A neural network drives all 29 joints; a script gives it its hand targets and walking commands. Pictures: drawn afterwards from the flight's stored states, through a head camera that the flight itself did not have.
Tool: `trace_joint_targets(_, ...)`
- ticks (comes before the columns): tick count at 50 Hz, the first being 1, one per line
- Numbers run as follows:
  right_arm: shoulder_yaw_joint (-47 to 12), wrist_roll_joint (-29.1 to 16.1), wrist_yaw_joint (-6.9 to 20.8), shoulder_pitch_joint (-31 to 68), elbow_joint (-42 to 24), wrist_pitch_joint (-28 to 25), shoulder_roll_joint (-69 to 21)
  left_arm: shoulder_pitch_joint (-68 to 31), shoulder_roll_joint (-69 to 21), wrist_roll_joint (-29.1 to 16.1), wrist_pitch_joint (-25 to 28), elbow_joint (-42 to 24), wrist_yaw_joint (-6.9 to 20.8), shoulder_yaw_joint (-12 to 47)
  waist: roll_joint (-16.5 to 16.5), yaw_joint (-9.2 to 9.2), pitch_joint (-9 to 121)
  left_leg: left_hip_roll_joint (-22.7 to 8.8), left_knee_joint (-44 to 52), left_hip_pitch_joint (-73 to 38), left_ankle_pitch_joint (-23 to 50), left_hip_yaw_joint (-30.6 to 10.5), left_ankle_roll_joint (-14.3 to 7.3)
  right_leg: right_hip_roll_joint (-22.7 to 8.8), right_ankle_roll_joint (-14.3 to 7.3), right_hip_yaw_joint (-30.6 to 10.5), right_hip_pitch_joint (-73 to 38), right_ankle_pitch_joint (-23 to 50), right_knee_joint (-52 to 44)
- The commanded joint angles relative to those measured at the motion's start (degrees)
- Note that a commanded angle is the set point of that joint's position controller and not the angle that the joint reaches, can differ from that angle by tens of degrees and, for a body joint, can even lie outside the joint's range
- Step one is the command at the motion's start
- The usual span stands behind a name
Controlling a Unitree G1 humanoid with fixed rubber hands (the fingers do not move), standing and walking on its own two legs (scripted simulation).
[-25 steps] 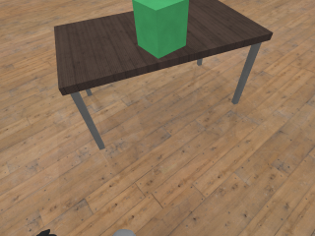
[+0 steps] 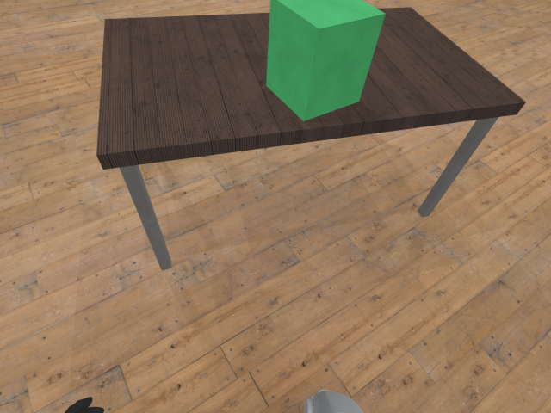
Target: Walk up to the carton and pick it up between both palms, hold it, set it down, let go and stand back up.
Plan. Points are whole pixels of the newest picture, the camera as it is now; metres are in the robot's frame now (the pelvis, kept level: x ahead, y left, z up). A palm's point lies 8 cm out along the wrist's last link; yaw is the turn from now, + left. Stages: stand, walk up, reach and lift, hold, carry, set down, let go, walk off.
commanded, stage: walk up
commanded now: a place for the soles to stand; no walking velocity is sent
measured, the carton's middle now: (319, 53) +0.99 -0.11 +0.02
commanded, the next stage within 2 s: none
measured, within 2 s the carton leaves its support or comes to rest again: neither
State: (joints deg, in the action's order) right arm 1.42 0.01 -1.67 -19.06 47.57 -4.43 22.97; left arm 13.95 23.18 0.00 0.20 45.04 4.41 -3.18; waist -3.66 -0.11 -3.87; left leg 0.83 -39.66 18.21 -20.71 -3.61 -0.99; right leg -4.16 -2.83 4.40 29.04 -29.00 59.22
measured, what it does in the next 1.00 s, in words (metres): walks ahead: right foot, then left foot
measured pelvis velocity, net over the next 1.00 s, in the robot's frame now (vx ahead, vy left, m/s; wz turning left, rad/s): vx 0.29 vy -0.11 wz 0.05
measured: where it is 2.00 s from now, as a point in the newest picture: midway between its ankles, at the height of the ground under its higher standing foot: (314, 325)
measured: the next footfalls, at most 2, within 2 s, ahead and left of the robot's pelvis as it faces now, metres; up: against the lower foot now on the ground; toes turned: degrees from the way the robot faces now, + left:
right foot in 0.14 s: +0.16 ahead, -0.15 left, +0.00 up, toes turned -6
left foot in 0.68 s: +0.32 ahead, +0.04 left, +0.00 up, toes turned -2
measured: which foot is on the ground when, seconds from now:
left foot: down 0.00-0.16, up 0.18-0.66, down 0.68-1.00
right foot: up 0.00-0.12, down 0.14-0.70, up 0.72-1.00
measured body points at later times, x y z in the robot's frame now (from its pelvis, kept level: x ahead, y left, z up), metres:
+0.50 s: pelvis +0.16 -0.10 +0.02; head +0.18 -0.13 +0.46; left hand +0.25 +0.22 -0.07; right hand +0.21 -0.41 -0.11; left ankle +0.14 +0.09 -0.63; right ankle +0.12 -0.14 -0.72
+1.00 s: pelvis +0.29 -0.11 +0.00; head +0.32 -0.08 +0.45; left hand +0.37 +0.20 -0.13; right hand +0.35 -0.44 -0.09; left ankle +0.28 +0.04 -0.72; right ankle +0.33 -0.23 -0.68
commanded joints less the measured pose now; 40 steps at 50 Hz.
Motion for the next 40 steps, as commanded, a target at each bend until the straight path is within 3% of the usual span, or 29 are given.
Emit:
trace_joint_targets(1, 6.13, 1.07, -1.24, -6.23, -2.56, -3.20, 18.90, -8.91, 12.34, 2.59, 1.96, -7.57, 0.66, -6.30, 10.95, -3.65, -0.03, -14.67, 16.78, -7.94, -0.10, -27.13, -14.78, -2.69, 2.08, -6.94, 10.82, 7.07, -8.06)
trace_joint_targets(3, 6.42, 1.19, -1.44, -4.24, -2.74, -3.18, 19.33, -8.35, 12.55, 2.38, 2.75, -7.40, 0.55, -6.49, 11.73, -2.66, 0.95, -14.84, 13.36, -6.68, 4.02, -25.90, -13.83, -3.04, 1.60, -7.37, 7.37, 7.32, -11.00)
trace_joint_targets(5, 5.74, 1.21, -1.55, -1.42, -3.10, -2.85, 18.20, -4.19, 11.71, 2.00, 3.66, -6.01, 0.28, -6.68, 9.84, 0.34, 2.52, -12.91, 7.44, -3.17, 11.70, -19.93, -11.01, -1.63, 1.34, -6.71, -3.15, 10.01, -21.74)
trace_joint_targets(6, 4.74, 0.80, -1.40, 2.82, -4.36, -2.76, 16.23, 6.20, 12.56, 2.07, 4.37, -3.34, -0.50, -7.46, 8.00, 6.75, 8.57, -8.36, -5.48, 2.09, 22.24, -11.80, -6.71, -0.95, 0.01, -8.36, -20.36, 14.93, -32.52)
trace_joint_targets(7, 2.48, 0.31, -1.29, -0.43, -4.55, -2.79, 9.15, 14.29, 17.15, 2.58, 5.16, -1.30, -1.33, -8.82, -6.71, 9.76, 14.18, -1.52, -23.18, 12.70, 15.47, -6.32, -3.08, -7.69, 0.32, -17.70, -34.85, 9.68, -35.66)
trace_joint_targets(8, 1.03, 0.11, -1.22, -2.57, -4.68, -2.69, 5.13, 12.58, 20.00, 2.34, 4.97, -2.10, -1.98, -9.08, -15.52, 7.88, 11.37, 5.07, -29.72, 27.51, -8.29, 0.24, -1.43, -20.06, 0.41, -32.59, -38.42, 2.70, -43.89)
trace_joint_targets(9, 3.18, 0.21, -1.67, -1.60, -3.65, -1.57, 12.53, 9.49, 20.03, 1.93, 4.65, -2.84, -1.82, -8.69, -5.25, 6.70, 8.45, 2.18, -34.59, 28.51, -7.74, -2.37, -1.58, -23.47, 1.03, -36.93, -32.75, -12.42, -48.59)
trace_joint_targets(10, 3.34, -0.71, -1.23, -2.24, -1.60, -1.30, 13.60, 6.84, 19.35, 1.73, 4.60, -3.11, -1.82, -8.55, -2.07, 4.77, 3.57, -0.34, -34.31, 26.05, -1.18, -3.88, -1.34, -20.45, 4.07, -30.43, -27.98, -9.43, -48.83)
trace_joint_targets(11, 3.43, -1.07, -0.59, -3.11, -0.84, -1.01, 13.53, 4.08, 15.94, 1.74, 4.39, -3.74, -2.07, -7.66, -0.98, 3.12, 0.88, -1.13, -31.27, 23.85, 2.93, -2.35, -0.98, -15.24, 6.42, -21.81, -24.06, -5.08, -48.84)
trace_joint_targets(12, 3.56, -0.85, -0.21, -4.93, -0.36, -0.59, 12.89, 2.81, 13.51, 1.50, 4.22, -3.18, -2.14, -7.16, -2.66, 1.55, -1.46, -2.27, -29.76, 20.90, 5.48, -1.75, -0.52, -11.69, 7.76, -15.18, -20.89, 2.77, -47.83)
trace_joint_targets(13, 3.87, -0.74, 0.09, -5.95, 0.38, -0.24, 12.83, 2.30, 12.50, 1.45, 4.15, -3.15, -2.30, -6.96, -4.20, 1.33, -0.60, -2.56, -27.83, 18.63, 6.55, -0.98, 0.08, -9.97, 7.60, -11.23, -20.99, 7.62, -47.12)
trace_joint_targets(15, 3.75, -0.56, 0.43, -6.51, 1.01, 0.21, 12.33, 5.71, 11.26, 1.31, 4.16, -3.03, -2.45, -6.29, -4.35, 2.05, 1.04, -1.46, -26.10, 17.18, 7.75, -0.04, 0.75, -8.53, 6.85, -6.88, -24.75, 24.54, -43.80)
trace_joint_targets(17, 3.39, -0.46, 0.36, -5.48, -0.15, 0.58, 10.93, 8.46, 11.31, 0.92, 4.06, -3.19, -2.58, -6.21, -4.18, 2.92, 1.93, -1.25, -24.50, 18.08, 8.45, 0.52, 0.93, -8.86, 6.00, -5.08, -29.00, 37.51, -40.78)
trace_joint_targets(19, 3.51, -0.51, 0.19, -3.88, -0.82, 0.96, 10.77, 9.24, 11.99, 0.74, 3.60, -3.78, -2.81, -6.39, -5.00, 3.54, 2.12, -0.36, -22.80, 19.67, 8.06, 1.21, 0.68, -8.37, 6.82, -3.94, -33.58, 46.91, -38.24)
trace_joint_targets(23, 3.48, -0.56, 0.09, 0.12, -3.06, 1.20, 10.04, 9.03, 12.22, 0.91, 2.90, -4.59, -2.82, -6.43, -5.31, 4.54, 1.53, -0.45, -18.12, 20.82, 6.37, 2.30, 0.45, -9.27, 3.92, -3.79, -35.72, 46.47, -37.69)
trace_joint_targets(24, 3.31, -0.61, 0.14, 0.61, -2.96, 1.26, 9.96, 8.80, 12.05, 0.93, 2.76, -4.83, -2.86, -6.40, -5.16, 4.51, 0.70, -0.54, -16.98, 20.58, 6.56, 3.10, 0.31, -8.58, 4.67, -3.34, -35.23, 48.83, -37.49)
trace_joint_targets(26, 2.94, -0.57, 0.18, 3.59, -4.36, 0.98, 9.79, 9.71, 11.84, 1.09, 2.40, -4.76, -3.05, -6.35, -5.11, 6.41, -0.02, -0.91, -12.28, 21.90, 4.88, 4.34, 0.31, -8.79, 3.07, -3.86, -37.68, 49.23, -36.33)
trace_joint_targets(27, 2.65, -0.42, 0.25, 4.61, -4.88, 0.94, 9.69, 9.88, 12.23, 1.23, 2.19, -4.76, -3.02, -6.82, -5.23, 7.18, -0.19, -1.62, -10.20, 22.76, 3.90, 5.32, 0.56, -9.19, 1.14, -4.25, -39.72, 47.87, -35.58)
trace_joint_targets(29, 2.54, -0.43, 0.28, 6.70, -5.76, 0.17, 9.33, 9.22, 11.57, 1.46, 1.68, -5.14, -2.94, -6.48, -4.31, 8.01, -0.47, -1.42, -2.46, 21.84, 5.07, 8.36, 0.49, -7.46, -0.71, -2.62, -39.73, 45.35, -34.01)
trace_joint_targets(30, 2.25, -0.11, 0.33, 6.38, -5.61, -0.29, 8.93, 8.59, 11.75, 1.69, 1.38, -5.21, -2.79, -6.59, -3.85, 7.81, -1.22, -0.60, 2.26, 20.46, 6.26, 10.42, 0.33, -6.65, -1.08, -1.97, -39.30, 44.80, -32.61)
trace_joint_targets(31, 2.24, -0.03, 0.13, 4.09, -5.28, -0.70, 8.98, 6.88, 12.14, 1.64, 1.10, -6.01, -2.69, -6.55, -3.59, 6.30, 0.57, -0.34, 6.14, 14.98, 7.15, 11.59, -0.20, -6.82, -1.61, -0.65, -37.09, 45.50, -30.86)
trace_joint_targets(32, 2.83, 0.35, -0.21, -1.99, -4.00, -1.15, 8.95, 3.56, 12.60, 1.34, 0.94, -6.49, -2.72, -6.67, -2.10, 2.84, 3.64, 0.83, 9.69, 7.03, 9.65, 12.90, -0.65, -6.35, -2.08, 0.71, -35.15, 48.68, -25.47)
trace_joint_targets(33, 3.61, 0.96, -0.78, -9.25, -1.57, -1.62, 9.52, 2.29, 12.40, 0.96, 0.68, -7.10, -2.82, -6.18, 0.93, -1.07, 6.65, 1.56, 14.83, -3.16, 14.71, 12.16, -2.20, -4.80, -1.51, 2.12, -30.93, 49.38, -15.67)
trace_joint_targets(34, 5.41, 1.80, -1.52, -17.78, -0.13, -2.04, 12.84, 1.53, 10.03, 1.30, 0.76, -8.60, -3.01, -5.19, 6.18, -5.69, 11.53, 0.56, 13.63, -15.87, 16.79, 3.49, -4.70, -2.34, -0.11, 1.23, -21.78, 42.07, -2.90)
trace_joint_targets(35, 7.03, 1.86, -2.57, -20.53, 0.27, -1.97, 17.37, 1.22, 7.07, 1.70, 0.98, -9.45, -2.58, -4.50, 11.71, -6.47, 11.55, -7.57, 10.14, -26.61, 16.23, -15.36, -8.84, 2.37, 1.06, -1.43, -3.88, 16.95, 4.34)
trace_joint_targets(36, 8.08, 0.71, -2.83, -19.47, -0.59, -1.69, 22.56, 0.41, 8.46, 0.71, 0.66, -10.37, -2.32, -4.69, 20.15, -6.18, 11.63, -21.63, 17.07, -31.37, 12.33, -46.93, -19.32, 8.94, 4.30, -3.03, 14.04, -6.12, 17.32)
trace_joint_targets(37, 8.04, -0.96, -3.09, -17.40, -1.75, -1.61, 21.82, -4.66, 12.78, 1.44, 0.24, -10.27, -2.47, -5.01, 12.96, -6.17, 6.89, -23.85, 19.34, -26.74, 2.19, -50.72, -21.77, 3.74, 3.21, -12.91, 17.56, -5.75, 20.72)
trace_joint_targets(38, 6.71, -1.47, -3.13, -15.05, -2.21, -1.63, 19.18, -7.06, 13.18, 1.29, 0.45, -9.72, -1.99, -4.91, 6.90, -5.12, 2.51, -21.10, 18.12, -21.50, 3.77, -42.16, -19.88, 1.90, 2.92, -13.05, 16.89, -1.75, 18.27)
trace_joint_targets(40, 5.15, -0.37, -3.11, -11.93, -2.68, -1.93, 15.60, -5.00, 10.53, 1.51, 0.34, -9.00, -1.10, -5.19, 5.42, -2.32, 0.49, -15.42, 15.58, -13.15, 16.56, -29.49, -14.83, -0.94, 1.49, -12.35, 12.43, 2.50, 10.28)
